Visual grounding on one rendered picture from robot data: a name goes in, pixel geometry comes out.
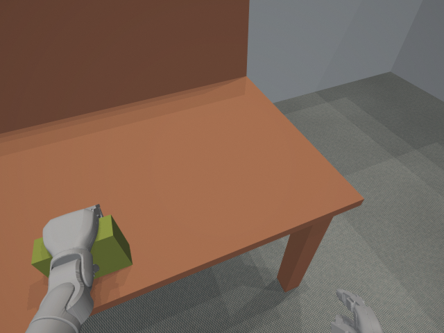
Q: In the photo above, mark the left robot forearm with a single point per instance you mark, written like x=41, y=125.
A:
x=68, y=302

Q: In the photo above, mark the table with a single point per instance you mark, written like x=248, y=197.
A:
x=144, y=107

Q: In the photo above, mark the sponge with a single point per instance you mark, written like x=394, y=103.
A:
x=110, y=250

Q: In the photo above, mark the robot right hand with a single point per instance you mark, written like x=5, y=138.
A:
x=365, y=319

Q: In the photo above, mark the robot left hand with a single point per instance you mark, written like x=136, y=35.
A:
x=75, y=230

